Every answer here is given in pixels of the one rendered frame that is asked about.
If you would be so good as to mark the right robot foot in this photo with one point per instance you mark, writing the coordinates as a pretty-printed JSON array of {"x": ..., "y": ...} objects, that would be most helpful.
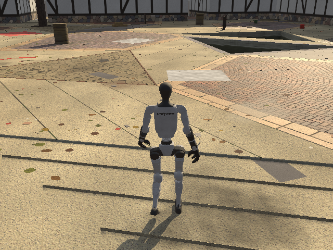
[{"x": 178, "y": 209}]

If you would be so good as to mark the robot left hand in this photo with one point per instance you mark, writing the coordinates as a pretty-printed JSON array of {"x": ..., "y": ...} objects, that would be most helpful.
[{"x": 145, "y": 141}]

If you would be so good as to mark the left robot forearm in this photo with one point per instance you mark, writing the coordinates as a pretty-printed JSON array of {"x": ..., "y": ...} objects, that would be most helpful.
[{"x": 142, "y": 135}]

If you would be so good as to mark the robot right hand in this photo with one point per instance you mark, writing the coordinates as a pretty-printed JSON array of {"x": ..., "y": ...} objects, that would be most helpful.
[{"x": 196, "y": 155}]

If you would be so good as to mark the right robot thigh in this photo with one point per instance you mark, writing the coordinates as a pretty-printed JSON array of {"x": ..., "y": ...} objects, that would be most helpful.
[{"x": 179, "y": 153}]

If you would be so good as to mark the robot left upper arm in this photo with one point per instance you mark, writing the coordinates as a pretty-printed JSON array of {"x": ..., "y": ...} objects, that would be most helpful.
[{"x": 147, "y": 117}]

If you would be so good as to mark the robot right upper arm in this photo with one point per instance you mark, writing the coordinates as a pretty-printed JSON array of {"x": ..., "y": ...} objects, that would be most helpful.
[{"x": 184, "y": 117}]

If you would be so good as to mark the right robot forearm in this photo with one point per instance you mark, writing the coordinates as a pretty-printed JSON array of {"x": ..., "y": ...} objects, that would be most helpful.
[{"x": 192, "y": 140}]

